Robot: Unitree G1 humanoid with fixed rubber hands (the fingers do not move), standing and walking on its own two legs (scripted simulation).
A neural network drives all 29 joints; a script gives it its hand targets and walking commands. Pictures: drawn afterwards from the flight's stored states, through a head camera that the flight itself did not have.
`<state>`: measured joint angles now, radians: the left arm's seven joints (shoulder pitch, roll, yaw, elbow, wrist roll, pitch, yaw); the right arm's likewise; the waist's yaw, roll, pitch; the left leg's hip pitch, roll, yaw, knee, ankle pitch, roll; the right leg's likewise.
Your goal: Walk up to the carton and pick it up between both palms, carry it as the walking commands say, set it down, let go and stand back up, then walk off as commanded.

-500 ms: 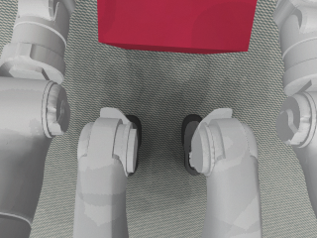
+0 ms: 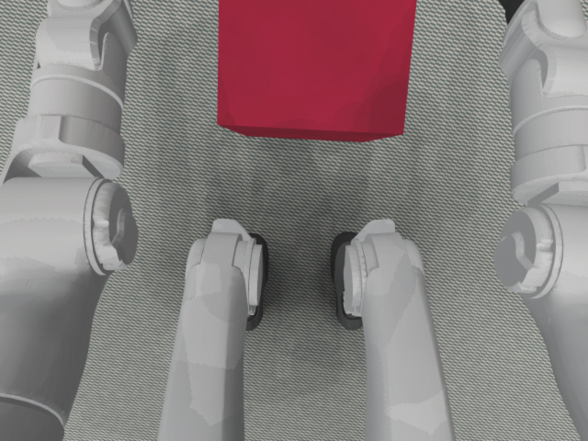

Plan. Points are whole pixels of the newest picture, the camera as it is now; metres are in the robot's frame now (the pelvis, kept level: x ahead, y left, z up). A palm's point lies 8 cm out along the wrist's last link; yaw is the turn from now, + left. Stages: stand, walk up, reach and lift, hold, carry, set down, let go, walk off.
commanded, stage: set down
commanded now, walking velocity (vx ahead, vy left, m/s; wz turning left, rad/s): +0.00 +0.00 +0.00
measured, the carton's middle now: (311, 51) +0.55 -0.01 -0.32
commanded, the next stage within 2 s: let go in 0.78 s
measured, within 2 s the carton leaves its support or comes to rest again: neither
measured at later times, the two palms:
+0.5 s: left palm out of the picture +0.57 +0.20 +0.04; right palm out of the picture +0.55 -0.22 +0.04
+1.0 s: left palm out of the picture +0.54 +0.20 +0.10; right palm out of the picture +0.52 -0.22 +0.10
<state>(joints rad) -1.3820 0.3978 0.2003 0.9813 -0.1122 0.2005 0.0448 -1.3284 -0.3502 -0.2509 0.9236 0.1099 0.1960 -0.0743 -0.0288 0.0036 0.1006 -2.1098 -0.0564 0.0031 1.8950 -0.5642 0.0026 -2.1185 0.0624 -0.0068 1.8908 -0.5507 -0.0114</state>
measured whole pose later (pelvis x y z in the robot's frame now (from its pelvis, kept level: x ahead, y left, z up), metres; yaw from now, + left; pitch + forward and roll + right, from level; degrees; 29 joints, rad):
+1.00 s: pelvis +0.05 +0.00 +0.23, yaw +0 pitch +44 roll +0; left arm -1.03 0.25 0.32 0.81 0.10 0.16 0.00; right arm -0.98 -0.25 -0.36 0.78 -0.09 0.14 0.04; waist -0.02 0.01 -0.01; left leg -1.41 -0.06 -0.05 0.91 -0.28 0.00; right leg -1.41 0.05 0.02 0.90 -0.27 -0.01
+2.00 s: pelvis +0.11 +0.01 +0.32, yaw +0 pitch -6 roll +0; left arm 0.22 0.20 0.05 0.42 0.02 0.14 -0.07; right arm 0.22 -0.21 -0.04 0.41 -0.02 0.15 0.08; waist -0.01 0.00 0.11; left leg -0.07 -0.05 -0.04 0.45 -0.28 0.03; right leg -0.08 0.04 0.05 0.45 -0.28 -0.02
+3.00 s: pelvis +0.12 +0.00 +0.32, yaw +0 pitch -2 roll +0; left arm 0.16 0.36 0.02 0.89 0.03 0.00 0.02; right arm 0.16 -0.36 -0.01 0.89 -0.03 -0.01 -0.03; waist 0.00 0.00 0.00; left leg -0.11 -0.04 -0.04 0.40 -0.26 0.02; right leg -0.11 0.03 0.03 0.39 -0.26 -0.02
